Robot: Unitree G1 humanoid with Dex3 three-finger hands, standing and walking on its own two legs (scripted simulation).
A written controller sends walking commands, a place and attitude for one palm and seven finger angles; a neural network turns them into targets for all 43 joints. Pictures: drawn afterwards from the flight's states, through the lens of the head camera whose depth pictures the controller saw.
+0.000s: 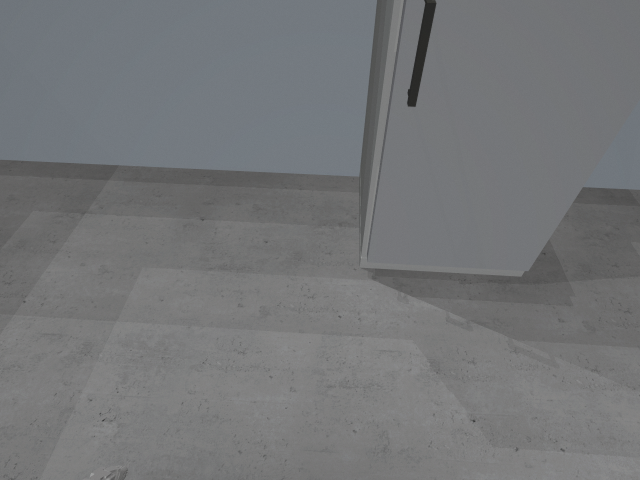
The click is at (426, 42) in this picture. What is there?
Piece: fridge door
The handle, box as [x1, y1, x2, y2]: [407, 0, 435, 106]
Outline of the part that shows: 434,0 424,0 425,7 410,88 408,89 407,103 409,106 415,106 435,7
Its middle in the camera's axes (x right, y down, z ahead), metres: +0.22 -0.42 +0.88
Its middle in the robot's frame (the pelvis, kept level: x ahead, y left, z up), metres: +0.97 -0.17 +0.12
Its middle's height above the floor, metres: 0.89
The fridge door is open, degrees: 0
